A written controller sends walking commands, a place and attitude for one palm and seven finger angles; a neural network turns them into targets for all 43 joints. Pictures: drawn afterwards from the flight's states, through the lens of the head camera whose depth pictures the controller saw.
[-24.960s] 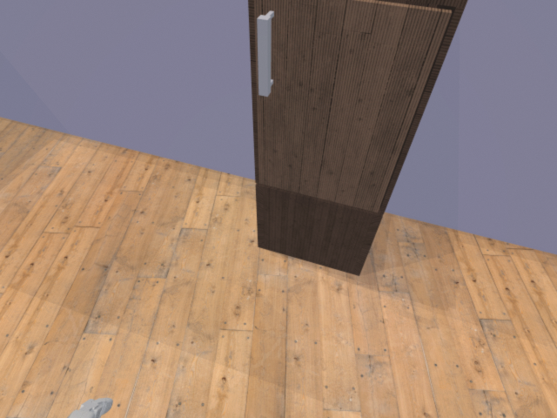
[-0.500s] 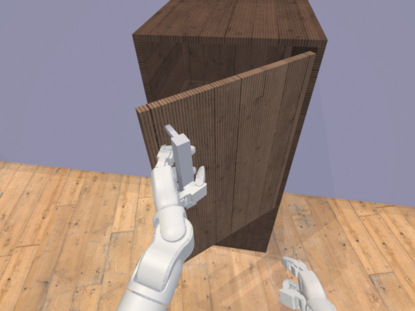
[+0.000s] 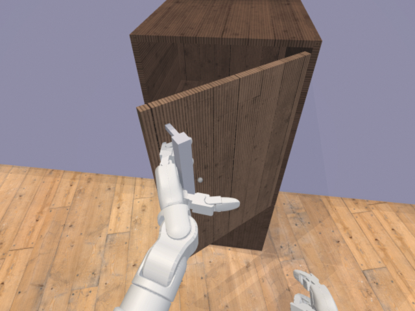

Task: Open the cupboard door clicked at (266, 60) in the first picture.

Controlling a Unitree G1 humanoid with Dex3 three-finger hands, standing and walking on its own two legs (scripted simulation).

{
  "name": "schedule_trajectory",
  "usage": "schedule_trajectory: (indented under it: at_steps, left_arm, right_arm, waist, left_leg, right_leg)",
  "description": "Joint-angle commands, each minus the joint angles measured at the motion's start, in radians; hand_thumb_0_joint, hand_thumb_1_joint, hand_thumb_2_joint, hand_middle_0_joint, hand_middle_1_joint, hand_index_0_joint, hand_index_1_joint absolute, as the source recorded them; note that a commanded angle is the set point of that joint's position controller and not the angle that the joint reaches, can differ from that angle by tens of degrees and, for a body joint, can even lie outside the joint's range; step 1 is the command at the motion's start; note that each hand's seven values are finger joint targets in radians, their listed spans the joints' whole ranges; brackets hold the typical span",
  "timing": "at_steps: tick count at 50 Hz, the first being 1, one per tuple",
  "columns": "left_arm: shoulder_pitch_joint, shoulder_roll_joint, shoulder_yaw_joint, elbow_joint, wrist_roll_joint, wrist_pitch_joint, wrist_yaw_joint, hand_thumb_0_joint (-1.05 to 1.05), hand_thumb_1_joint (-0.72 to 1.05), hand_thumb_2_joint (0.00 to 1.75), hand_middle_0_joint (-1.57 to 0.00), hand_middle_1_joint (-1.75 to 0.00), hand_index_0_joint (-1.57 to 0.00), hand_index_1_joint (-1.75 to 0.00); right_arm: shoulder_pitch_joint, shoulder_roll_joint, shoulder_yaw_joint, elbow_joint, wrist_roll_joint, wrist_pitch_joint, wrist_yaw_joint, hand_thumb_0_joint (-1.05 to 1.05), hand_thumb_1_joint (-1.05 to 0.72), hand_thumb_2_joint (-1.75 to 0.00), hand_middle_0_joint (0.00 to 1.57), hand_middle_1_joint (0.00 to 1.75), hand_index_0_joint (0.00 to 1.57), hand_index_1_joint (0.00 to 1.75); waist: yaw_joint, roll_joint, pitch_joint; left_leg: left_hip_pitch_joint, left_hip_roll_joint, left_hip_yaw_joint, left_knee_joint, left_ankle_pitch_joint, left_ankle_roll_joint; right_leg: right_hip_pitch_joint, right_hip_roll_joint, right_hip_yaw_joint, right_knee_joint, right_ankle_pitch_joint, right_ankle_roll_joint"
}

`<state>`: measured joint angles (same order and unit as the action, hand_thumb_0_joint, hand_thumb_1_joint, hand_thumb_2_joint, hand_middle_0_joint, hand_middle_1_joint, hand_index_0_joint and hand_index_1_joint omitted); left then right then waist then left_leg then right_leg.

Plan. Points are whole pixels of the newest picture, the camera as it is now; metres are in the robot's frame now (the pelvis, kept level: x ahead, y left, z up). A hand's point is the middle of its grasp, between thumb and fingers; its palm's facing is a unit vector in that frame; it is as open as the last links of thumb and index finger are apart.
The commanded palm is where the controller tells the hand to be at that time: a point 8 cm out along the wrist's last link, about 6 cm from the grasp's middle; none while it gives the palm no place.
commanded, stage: open thumb and fingers to let go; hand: left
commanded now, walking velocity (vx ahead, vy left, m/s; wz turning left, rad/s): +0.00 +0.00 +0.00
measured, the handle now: (179, 166) +0.35 +0.09 +0.12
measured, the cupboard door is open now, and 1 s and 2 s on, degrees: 41 44 44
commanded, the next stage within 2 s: slide the hand sideways off the handle in 0.12 s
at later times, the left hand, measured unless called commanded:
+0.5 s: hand (191, 192) +0.29 +0.05 +0.12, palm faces -0.16 -0.99 -0.03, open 16.0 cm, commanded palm +0.26 +0.09 +0.12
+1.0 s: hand (177, 212) +0.25 +0.07 +0.12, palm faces -0.10 -0.99 -0.02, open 16.1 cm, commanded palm +0.22 +0.13 +0.12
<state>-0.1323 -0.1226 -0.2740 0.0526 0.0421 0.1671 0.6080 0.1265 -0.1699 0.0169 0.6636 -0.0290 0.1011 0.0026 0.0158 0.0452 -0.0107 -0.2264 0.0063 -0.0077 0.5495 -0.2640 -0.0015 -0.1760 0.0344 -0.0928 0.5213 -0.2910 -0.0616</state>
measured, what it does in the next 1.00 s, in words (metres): stands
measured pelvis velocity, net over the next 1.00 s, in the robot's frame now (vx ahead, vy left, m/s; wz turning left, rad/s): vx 0.01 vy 0.01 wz -0.04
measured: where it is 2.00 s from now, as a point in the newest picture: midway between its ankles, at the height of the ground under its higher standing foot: outside the picture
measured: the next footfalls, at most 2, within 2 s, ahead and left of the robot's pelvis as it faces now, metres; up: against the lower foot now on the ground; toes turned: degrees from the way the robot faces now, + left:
none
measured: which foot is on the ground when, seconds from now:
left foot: down 0.00-1.00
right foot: down 0.00-1.00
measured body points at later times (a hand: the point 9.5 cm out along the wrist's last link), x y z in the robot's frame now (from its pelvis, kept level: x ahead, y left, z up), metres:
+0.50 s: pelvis -0.01 +0.02 +0.00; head -0.04 +0.00 +0.45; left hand +0.29 +0.11 +0.13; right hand +0.18 -0.18 -0.10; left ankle +0.02 +0.12 -0.73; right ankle +0.00 -0.08 -0.73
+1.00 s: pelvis +0.01 +0.01 +0.00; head -0.02 -0.01 +0.45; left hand +0.25 +0.13 +0.12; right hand +0.20 -0.20 -0.07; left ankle +0.02 +0.12 -0.73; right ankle +0.00 -0.08 -0.73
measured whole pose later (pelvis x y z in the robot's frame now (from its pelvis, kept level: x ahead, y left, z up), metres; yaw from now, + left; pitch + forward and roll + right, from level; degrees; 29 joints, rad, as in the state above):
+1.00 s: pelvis +0.01 +0.01 +0.00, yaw -2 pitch -4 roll +0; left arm 0.20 0.10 -0.19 -0.26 -0.09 0.11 0.07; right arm 0.16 -0.19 0.07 0.52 0.02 0.09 -0.01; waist 0.02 0.04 -0.01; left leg -0.19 0.01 0.03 0.53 -0.27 0.01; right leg -0.16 0.04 -0.05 0.52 -0.29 -0.05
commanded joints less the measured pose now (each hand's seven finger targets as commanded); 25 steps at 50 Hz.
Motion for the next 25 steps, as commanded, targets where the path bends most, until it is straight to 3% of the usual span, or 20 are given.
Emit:
schedule_trajectory:
  at_steps: [1,2,5,6,7,11,12,13,14,15,16,17,18,21,23,25]
  left_arm:
    - [-0.338,-0.121,-0.008,-0.225,0.026,-0.062,0.010,0.00,-0.50,0.30,-0.18,-0.50,-0.18,-0.50]
    - [-0.316,-0.123,-0.007,-0.208,0.025,-0.058,0.008,0.00,-0.50,0.30,-0.18,-0.45,-0.18,-0.45]
    - [-0.331,-0.138,-0.022,-0.233,0.029,-0.053,0.012,0.00,-0.50,0.30,-0.15,-0.30,-0.15,-0.30]
    - [-0.322,-0.145,-0.022,-0.216,0.027,-0.047,0.013,0.00,-0.50,0.30,-0.15,-0.30,-0.15,-0.30]
    - [-0.334,-0.154,-0.034,-0.204,0.032,-0.044,0.011,0.00,-0.50,0.30,-0.15,-0.30,-0.15,-0.30]
    - [-0.367,-0.169,-0.046,-0.211,0.032,-0.037,0.018,0.00,-0.50,0.30,-0.15,-0.30,-0.15,-0.30]
    - [-0.321,-0.103,-0.251,-0.198,0.096,-0.079,-0.209,0.00,-0.50,0.30,-0.15,-0.30,-0.15,-0.30]
    - [-0.424,-0.027,-0.185,-0.265,0.060,-0.130,-0.324,0.00,-0.50,0.30,-0.15,-0.30,-0.15,-0.30]
    - [-0.437,0.029,-0.156,-0.252,0.046,-0.161,-0.392,0.00,-0.50,0.30,-0.15,-0.30,-0.15,-0.30]
    - [-0.452,0.027,-0.169,-0.252,0.032,-0.177,-0.451,0.00,-0.50,0.30,-0.15,-0.30,-0.15,-0.30]
    - [-0.462,0.032,-0.171,-0.236,0.009,-0.188,-0.510,0.00,-0.50,0.30,-0.15,-0.30,-0.15,-0.30]
    - [-0.452,0.019,-0.176,-0.210,-0.023,-0.189,-0.559,0.00,-0.50,0.30,-0.15,-0.30,-0.15,-0.30]
    - [-0.465,0.005,-0.167,-0.193,-0.059,-0.185,-0.581,0.00,-0.50,0.30,-0.15,-0.30,-0.15,-0.30]
    - [-0.426,0.012,-0.065,-0.157,-0.166,-0.151,-0.583,0.00,-0.50,0.30,-0.15,-0.30,-0.15,-0.30]
    - [-0.383,0.007,-0.027,-0.156,-0.191,-0.137,-0.559,0.00,-0.50,0.30,-0.15,-0.30,-0.15,-0.30]
    - [-0.332,0.028,-0.002,-0.193,-0.176,-0.133,-0.528,0.00,-0.50,0.30,-0.15,-0.30,-0.15,-0.30]
  right_arm:
    - [-0.182,-0.067,-0.021,-0.167,-0.001,-0.040,0.003,0.00,-0.90,-0.90,0.20,0.30,0.20,0.30]
    - [-0.185,-0.066,-0.020,-0.166,0.000,-0.038,0.004,0.00,-0.90,-0.90,0.20,0.30,0.20,0.30]
    - [-0.187,-0.065,-0.019,-0.168,-0.001,-0.034,0.009,0.00,-0.90,-0.90,0.20,0.30,0.20,0.30]
    - [-0.190,-0.063,-0.018,-0.165,0.000,-0.033,0.011,0.00,-0.90,-0.90,0.20,0.30,0.20,0.30]
    - [-0.190,-0.065,-0.016,-0.159,0.003,-0.030,0.014,0.00,-0.90,-0.90,0.20,0.30,0.20,0.30]
    - [-0.194,-0.064,-0.017,-0.161,0.002,-0.030,0.020,0.00,-0.90,-0.90,0.20,0.30,0.20,0.30]
    - [-0.108,-0.105,-0.015,-0.168,0.002,-0.012,0.029,0.00,-0.90,-0.90,0.20,0.30,0.20,0.30]
    - [-0.106,-0.102,-0.016,-0.195,0.015,-0.006,0.015,0.00,-0.90,-0.90,0.20,0.30,0.20,0.30]
    - [-0.103,-0.099,-0.013,-0.201,0.020,-0.004,-0.003,0.00,-0.90,-0.90,0.20,0.30,0.20,0.30]
    - [-0.104,-0.096,-0.003,-0.218,0.023,-0.007,-0.013,0.00,-0.90,-0.90,0.20,0.30,0.20,0.30]
    - [-0.099,-0.096,0.003,-0.226,0.028,-0.015,-0.020,0.00,-0.90,-0.90,0.20,0.30,0.20,0.30]
    - [-0.096,-0.098,0.006,-0.232,0.038,-0.022,-0.026,0.00,-0.90,-0.90,0.20,0.30,0.20,0.30]
    - [-0.104,-0.096,0.013,-0.240,0.045,-0.035,-0.031,0.00,-0.90,-0.90,0.20,0.30,0.20,0.30]
    - [-0.140,-0.103,0.020,-0.244,0.057,-0.071,-0.041,0.00,-0.90,-0.90,0.20,0.30,0.20,0.30]
    - [-0.144,-0.105,0.021,-0.243,0.059,-0.086,-0.035,0.00,-0.90,-0.90,0.20,0.30,0.20,0.30]
    - [-0.143,-0.104,0.018,-0.251,0.055,-0.095,-0.023,0.00,-0.90,-0.90,0.20,0.30,0.20,0.30]
  waist:
    - [0.008,-0.118,-0.162]
    - [0.011,-0.123,-0.143]
    - [0.009,-0.104,-0.170]
    - [0.008,-0.119,-0.159]
    - [0.005,-0.096,-0.141]
    - [0.000,-0.105,-0.163]
    - [-0.085,-0.156,-0.068]
    - [-0.064,-0.089,-0.181]
    - [-0.049,-0.072,-0.231]
    - [-0.052,-0.050,-0.235]
    - [-0.064,-0.065,-0.233]
    - [-0.070,-0.031,-0.205]
    - [-0.075,-0.057,-0.189]
    - [-0.040,-0.120,-0.151]
    - [-0.023,-0.129,-0.138]
    - [-0.003,-0.121,-0.154]
  left_leg:
    - [0.101,-0.011,-0.011,-0.031,0.152,0.020]
    - [0.097,-0.010,-0.015,-0.034,0.146,0.019]
    - [0.106,-0.009,-0.014,-0.027,0.164,0.017]
    - [0.101,-0.005,-0.018,-0.027,0.161,0.016]
    - [0.100,-0.002,-0.025,-0.032,0.153,0.013]
    - [0.101,-0.001,-0.027,-0.022,0.153,0.013]
    - [0.119,-0.013,-0.040,-0.051,0.176,0.031]
    - [0.136,-0.015,-0.031,-0.046,0.201,0.036]
    - [0.141,-0.019,-0.029,-0.036,0.216,0.038]
    - [0.146,-0.022,-0.030,-0.034,0.203,0.041]
    - [0.154,-0.023,-0.034,-0.033,0.187,0.044]
    - [0.157,-0.018,-0.039,-0.039,0.154,0.041]
    - [0.146,-0.016,-0.051,-0.047,0.114,0.040]
    - [0.099,-0.017,-0.062,-0.070,0.021,0.032]
    - [0.084,-0.012,-0.067,-0.086,0.004,0.025]
    - [0.078,-0.011,-0.061,-0.089,0.015,0.022]
  right_leg:
    - [-0.036,-0.061,0.076,-0.143,0.093,0.022]
    - [-0.044,-0.058,0.069,-0.145,0.085,0.019]
    - [-0.040,-0.056,0.066,-0.124,0.114,0.017]
    - [-0.047,-0.054,0.058,-0.122,0.107,0.016]
    - [-0.063,-0.051,0.053,-0.116,0.094,0.013]
    - [-0.073,-0.047,0.044,-0.097,0.094,0.013]
    - [-0.108,-0.041,0.069,-0.067,0.180,0.016]
    - [-0.071,-0.041,0.068,-0.036,0.239,0.010]
    - [-0.047,-0.042,0.072,-0.015,0.267,0.006]
    - [-0.052,-0.044,0.068,-0.017,0.259,0.006]
    - [-0.061,-0.043,0.060,-0.021,0.245,0.008]
    - [-0.084,-0.041,0.053,-0.027,0.200,0.006]
    - [-0.099,-0.036,0.043,-0.035,0.149,0.010]
    - [-0.104,-0.026,0.035,-0.068,0.035,0.018]
    - [-0.102,-0.024,0.023,-0.063,0.013,0.020]
    - [-0.088,-0.024,0.024,-0.056,0.018,0.020]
